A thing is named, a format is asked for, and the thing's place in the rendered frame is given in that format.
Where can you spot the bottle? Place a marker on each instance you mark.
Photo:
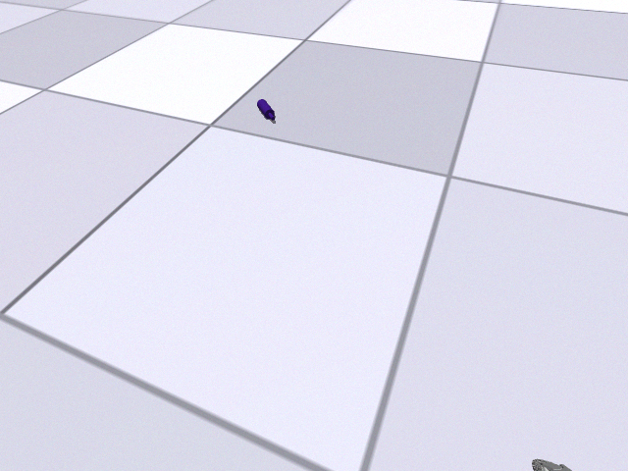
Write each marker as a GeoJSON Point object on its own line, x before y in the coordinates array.
{"type": "Point", "coordinates": [266, 109]}

